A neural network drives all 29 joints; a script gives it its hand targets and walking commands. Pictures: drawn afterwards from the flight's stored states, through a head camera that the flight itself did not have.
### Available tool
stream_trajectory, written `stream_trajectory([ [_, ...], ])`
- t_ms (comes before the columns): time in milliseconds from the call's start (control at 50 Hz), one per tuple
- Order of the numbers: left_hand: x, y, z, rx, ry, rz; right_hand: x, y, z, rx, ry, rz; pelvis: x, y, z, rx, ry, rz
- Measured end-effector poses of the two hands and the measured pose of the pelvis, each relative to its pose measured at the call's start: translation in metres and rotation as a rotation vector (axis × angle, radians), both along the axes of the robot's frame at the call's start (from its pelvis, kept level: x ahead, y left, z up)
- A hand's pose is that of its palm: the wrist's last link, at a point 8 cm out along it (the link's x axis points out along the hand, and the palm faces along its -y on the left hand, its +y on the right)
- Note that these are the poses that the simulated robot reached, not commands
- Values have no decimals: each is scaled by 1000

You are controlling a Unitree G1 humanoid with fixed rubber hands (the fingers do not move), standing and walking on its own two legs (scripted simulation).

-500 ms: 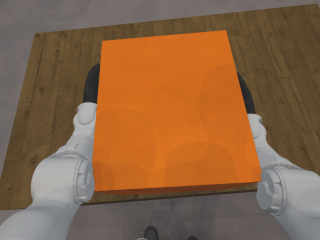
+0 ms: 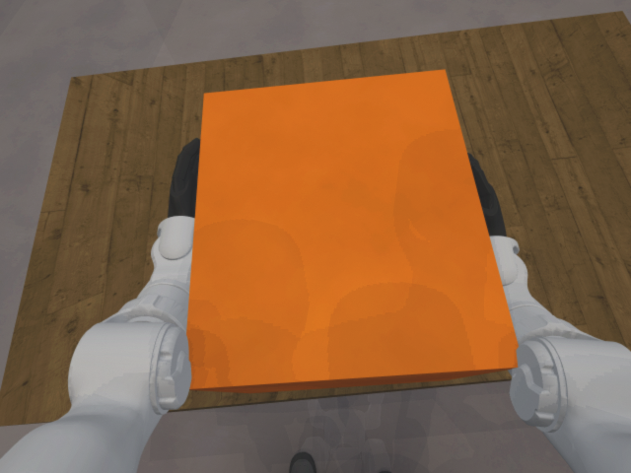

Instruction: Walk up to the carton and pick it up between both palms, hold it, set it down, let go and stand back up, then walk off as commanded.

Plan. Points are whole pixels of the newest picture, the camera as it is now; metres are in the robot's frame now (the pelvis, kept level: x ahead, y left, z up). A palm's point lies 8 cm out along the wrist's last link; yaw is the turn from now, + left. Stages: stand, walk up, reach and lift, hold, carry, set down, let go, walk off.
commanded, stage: reach and lift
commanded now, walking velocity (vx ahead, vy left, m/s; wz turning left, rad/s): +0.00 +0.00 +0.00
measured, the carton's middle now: (336, 250) +0.39 +0.00 -0.02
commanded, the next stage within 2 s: none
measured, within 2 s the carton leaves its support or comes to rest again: neither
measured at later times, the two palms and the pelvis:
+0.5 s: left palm (190, 206) +0.46 +0.19 +0.00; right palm (482, 217) +0.43 -0.18 -0.01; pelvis +0.02 +0.00 +0.01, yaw +0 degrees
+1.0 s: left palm (191, 206) +0.46 +0.19 +0.00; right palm (477, 216) +0.43 -0.17 -0.02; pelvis +0.06 -0.01 +0.02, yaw +0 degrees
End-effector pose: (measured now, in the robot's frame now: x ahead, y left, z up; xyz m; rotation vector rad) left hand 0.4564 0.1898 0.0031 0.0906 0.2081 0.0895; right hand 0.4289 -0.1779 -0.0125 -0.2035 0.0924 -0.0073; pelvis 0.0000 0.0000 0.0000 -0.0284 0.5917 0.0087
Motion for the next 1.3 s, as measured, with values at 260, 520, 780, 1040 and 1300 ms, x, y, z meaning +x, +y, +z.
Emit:
stream_trajectory([
  [260,0,0,-1,2,11,3,0,0,1,-9,5,4,11,1,3,-6,13,4],
  [520,0,-1,-6,37,71,-2,0,0,0,16,15,-4,25,1,8,-11,37,4],
  [780,-2,-1,-9,10,68,-1,2,0,-3,-5,35,-11,41,-4,13,-9,53,12],
  [1040,0,-2,-7,47,106,5,5,3,-7,42,55,-56,70,-12,22,-3,84,8],
  [1300,4,-7,-15,23,166,61,21,0,-10,17,112,-29,106,-28,26,14,118,91],
])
